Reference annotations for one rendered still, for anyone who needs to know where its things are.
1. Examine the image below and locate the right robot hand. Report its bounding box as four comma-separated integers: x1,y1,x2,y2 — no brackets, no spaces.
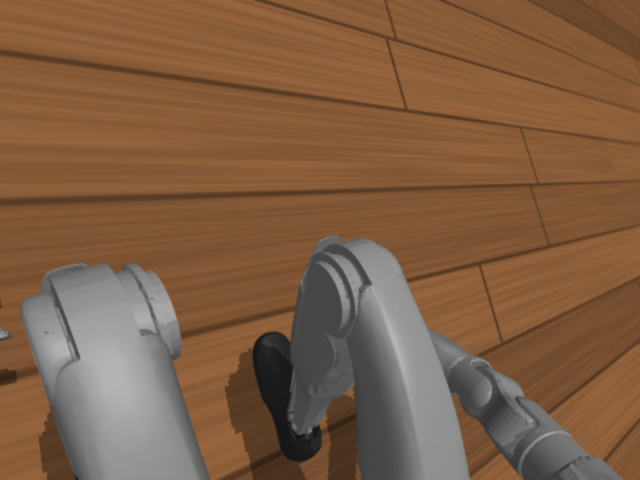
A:
428,328,472,382

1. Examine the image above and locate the right robot foot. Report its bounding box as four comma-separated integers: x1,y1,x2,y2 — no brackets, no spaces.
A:
253,332,322,461

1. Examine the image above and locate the right robot arm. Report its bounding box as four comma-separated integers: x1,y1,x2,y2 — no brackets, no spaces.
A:
447,356,623,480

